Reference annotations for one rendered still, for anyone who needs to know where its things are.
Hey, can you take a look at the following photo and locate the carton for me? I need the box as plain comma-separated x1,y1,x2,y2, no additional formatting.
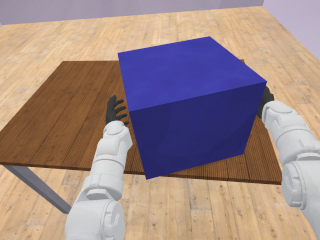
117,36,267,180

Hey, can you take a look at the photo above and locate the left robot forearm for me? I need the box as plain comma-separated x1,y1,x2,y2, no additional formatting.
64,120,133,239

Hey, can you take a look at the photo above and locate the right robot forearm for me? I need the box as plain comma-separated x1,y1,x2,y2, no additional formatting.
261,100,320,168

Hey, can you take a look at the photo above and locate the robot right hand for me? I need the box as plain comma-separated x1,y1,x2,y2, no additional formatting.
256,86,275,118

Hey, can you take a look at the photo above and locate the robot left upper arm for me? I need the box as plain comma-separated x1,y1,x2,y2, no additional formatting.
65,199,126,240

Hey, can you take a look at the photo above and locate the robot right upper arm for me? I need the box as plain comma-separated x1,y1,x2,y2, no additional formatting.
281,160,320,240

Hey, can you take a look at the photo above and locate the robot left hand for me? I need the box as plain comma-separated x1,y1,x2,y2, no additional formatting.
105,95,129,125

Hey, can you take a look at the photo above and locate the table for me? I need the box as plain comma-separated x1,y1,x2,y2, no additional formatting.
0,59,283,214

